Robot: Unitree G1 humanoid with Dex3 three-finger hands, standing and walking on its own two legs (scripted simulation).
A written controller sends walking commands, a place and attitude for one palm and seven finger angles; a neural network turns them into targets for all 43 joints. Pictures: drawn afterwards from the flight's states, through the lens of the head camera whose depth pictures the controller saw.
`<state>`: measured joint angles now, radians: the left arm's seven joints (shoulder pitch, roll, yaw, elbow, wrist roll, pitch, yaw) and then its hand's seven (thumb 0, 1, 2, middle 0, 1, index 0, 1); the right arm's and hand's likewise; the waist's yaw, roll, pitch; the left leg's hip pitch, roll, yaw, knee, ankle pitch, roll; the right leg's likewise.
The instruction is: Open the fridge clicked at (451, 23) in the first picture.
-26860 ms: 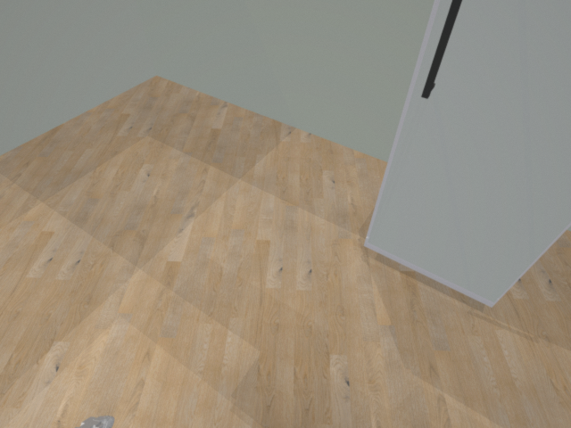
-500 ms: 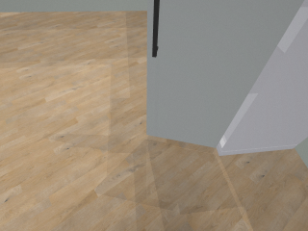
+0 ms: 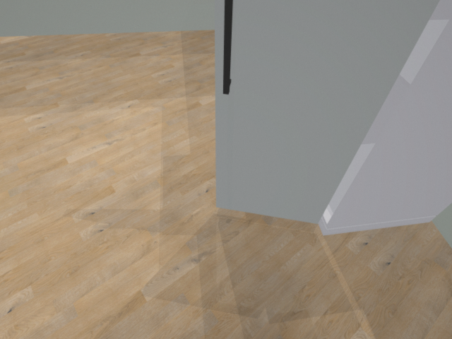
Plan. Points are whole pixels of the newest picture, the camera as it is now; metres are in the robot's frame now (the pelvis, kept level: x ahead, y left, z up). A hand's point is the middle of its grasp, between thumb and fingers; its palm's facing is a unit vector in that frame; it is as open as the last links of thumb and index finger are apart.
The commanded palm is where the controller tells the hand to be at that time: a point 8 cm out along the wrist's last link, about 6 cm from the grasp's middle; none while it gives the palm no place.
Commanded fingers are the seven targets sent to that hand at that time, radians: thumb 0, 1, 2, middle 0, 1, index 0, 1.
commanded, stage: let the arm hang, fingers relaxed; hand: left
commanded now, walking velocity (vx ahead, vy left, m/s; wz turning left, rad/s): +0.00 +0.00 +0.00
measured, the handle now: (230, 5) +0.78 +0.04 +0.24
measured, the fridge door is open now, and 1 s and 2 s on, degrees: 72 72 72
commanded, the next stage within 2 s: look to check the result in 0.06 s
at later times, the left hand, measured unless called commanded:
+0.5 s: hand out of the picture +0.02 +0.18 -0.18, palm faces +0.01 -0.98 -0.20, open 7.3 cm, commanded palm none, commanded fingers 0.00 0.90 0.90 -0.20 -0.30 -0.20 -0.30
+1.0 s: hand out of the picture +0.04 +0.19 -0.17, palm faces -0.01 -0.98 -0.22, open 7.3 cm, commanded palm none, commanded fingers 0.00 0.90 0.90 -0.20 -0.30 -0.20 -0.30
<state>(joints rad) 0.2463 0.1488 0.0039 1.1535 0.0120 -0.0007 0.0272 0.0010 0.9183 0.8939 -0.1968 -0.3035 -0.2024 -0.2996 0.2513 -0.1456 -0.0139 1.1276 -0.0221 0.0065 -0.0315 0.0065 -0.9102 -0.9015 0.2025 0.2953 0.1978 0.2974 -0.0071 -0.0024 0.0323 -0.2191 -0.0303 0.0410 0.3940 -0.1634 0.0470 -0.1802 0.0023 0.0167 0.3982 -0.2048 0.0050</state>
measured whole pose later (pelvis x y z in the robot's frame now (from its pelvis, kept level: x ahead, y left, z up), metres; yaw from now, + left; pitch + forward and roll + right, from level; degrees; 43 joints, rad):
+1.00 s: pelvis +0.02 -0.01 +0.00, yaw -1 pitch -2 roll +0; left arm 0.20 0.20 0.01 1.16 0.01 -0.01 0.02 0.00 0.91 0.89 -0.20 -0.30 -0.20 -0.30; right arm 0.20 -0.20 -0.01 1.15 -0.02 0.00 -0.03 0.00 -0.90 -0.90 0.20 0.30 0.20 0.30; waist -0.01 0.00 0.05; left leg -0.16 -0.02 0.05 0.36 -0.17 0.04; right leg -0.12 0.01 0.02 0.35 -0.20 0.00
